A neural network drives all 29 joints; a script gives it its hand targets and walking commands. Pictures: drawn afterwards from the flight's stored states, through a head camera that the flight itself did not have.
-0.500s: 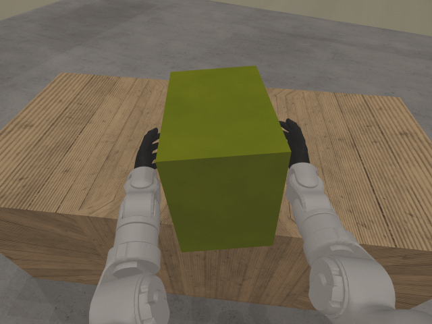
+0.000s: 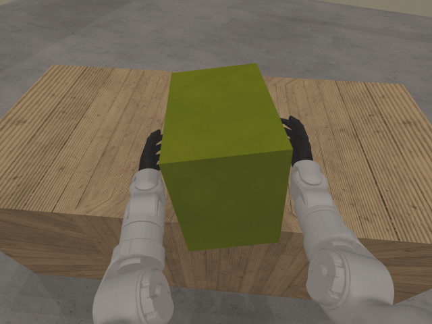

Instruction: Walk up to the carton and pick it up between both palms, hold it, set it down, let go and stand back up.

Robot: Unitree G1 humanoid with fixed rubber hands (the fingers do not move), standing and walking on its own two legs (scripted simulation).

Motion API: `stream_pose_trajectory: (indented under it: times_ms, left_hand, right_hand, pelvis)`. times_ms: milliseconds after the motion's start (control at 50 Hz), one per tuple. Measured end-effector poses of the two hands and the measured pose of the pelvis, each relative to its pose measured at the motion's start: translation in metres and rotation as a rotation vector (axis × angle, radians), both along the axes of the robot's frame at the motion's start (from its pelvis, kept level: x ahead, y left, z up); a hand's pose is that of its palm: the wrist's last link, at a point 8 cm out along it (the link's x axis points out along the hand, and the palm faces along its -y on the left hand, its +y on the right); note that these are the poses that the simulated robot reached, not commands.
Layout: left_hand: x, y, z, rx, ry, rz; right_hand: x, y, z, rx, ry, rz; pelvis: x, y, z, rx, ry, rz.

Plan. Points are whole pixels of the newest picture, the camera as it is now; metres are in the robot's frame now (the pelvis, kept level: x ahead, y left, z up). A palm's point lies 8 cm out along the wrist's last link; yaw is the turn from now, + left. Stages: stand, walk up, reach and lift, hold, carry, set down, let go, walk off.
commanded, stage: set down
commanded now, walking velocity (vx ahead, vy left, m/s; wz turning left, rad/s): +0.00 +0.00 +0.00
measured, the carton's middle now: (223, 154) +0.47 +0.00 +0.03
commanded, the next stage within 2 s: none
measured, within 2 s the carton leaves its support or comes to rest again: rests again in 1.76 s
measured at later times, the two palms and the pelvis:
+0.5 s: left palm (154, 165) +0.41 +0.14 +0.06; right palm (296, 153) +0.42 -0.15 +0.07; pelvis +0.01 +0.00 +0.00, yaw +0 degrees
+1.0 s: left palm (157, 164) +0.42 +0.14 +0.05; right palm (296, 155) +0.43 -0.16 +0.07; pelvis +0.01 +0.00 +0.00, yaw -1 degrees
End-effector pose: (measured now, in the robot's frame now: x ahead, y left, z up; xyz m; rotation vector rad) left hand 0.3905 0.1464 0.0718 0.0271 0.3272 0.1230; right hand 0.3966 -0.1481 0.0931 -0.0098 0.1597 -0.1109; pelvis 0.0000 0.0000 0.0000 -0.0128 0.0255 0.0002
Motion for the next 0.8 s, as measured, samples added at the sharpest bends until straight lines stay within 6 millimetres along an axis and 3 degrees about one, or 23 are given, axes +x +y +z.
stream_pose_trajectory:
  times_ms: [360,800]
  left_hand:
    - [0.019,-0.002,-0.012,0.01,0.01,0.011]
    - [0.031,-0.004,-0.018,0.004,-0.003,0.019]
  right_hand:
    - [0.022,-0.002,-0.013,0.008,0.013,0.011]
    - [0.032,-0.005,-0.022,0.001,0.012,0.008]
  pelvis:
    - [0.007,0.0,-0.001,0.001,0.105,-0.002]
    - [0.008,0.004,-0.002,0.008,0.164,-0.015]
